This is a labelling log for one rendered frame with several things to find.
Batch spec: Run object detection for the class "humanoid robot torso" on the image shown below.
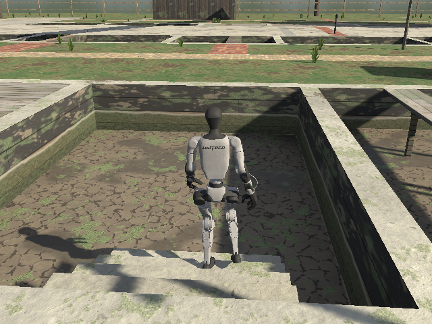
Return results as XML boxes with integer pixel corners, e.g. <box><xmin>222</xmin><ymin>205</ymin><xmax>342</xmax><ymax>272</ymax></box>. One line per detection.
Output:
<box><xmin>198</xmin><ymin>133</ymin><xmax>230</xmax><ymax>203</ymax></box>

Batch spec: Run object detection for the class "left robot foot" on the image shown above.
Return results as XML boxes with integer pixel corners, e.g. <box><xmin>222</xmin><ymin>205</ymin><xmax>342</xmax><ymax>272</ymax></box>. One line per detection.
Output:
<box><xmin>202</xmin><ymin>257</ymin><xmax>215</xmax><ymax>269</ymax></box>

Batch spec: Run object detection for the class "robot left upper arm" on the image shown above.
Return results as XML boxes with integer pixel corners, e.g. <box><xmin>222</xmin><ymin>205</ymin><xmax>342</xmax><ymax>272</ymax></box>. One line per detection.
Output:
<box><xmin>186</xmin><ymin>136</ymin><xmax>200</xmax><ymax>172</ymax></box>

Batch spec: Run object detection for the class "right robot hand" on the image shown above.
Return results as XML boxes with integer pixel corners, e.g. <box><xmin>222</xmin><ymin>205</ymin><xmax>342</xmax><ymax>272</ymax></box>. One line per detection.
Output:
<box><xmin>242</xmin><ymin>192</ymin><xmax>257</xmax><ymax>211</ymax></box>

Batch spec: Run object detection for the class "robot right forearm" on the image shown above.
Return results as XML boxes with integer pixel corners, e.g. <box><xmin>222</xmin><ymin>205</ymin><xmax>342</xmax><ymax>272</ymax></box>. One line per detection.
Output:
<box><xmin>240</xmin><ymin>164</ymin><xmax>254</xmax><ymax>195</ymax></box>

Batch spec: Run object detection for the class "left robot hand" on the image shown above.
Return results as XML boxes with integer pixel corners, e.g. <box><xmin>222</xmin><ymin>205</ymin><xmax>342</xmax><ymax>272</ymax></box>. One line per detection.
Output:
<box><xmin>187</xmin><ymin>178</ymin><xmax>203</xmax><ymax>189</ymax></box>

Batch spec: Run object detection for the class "robot left forearm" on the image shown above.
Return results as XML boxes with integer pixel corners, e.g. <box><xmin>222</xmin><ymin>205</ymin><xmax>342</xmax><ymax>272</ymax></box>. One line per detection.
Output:
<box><xmin>185</xmin><ymin>163</ymin><xmax>195</xmax><ymax>182</ymax></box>

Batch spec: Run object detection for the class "robot right upper arm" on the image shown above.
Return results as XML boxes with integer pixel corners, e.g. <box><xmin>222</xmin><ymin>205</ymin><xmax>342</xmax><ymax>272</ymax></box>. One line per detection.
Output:
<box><xmin>228</xmin><ymin>136</ymin><xmax>246</xmax><ymax>174</ymax></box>

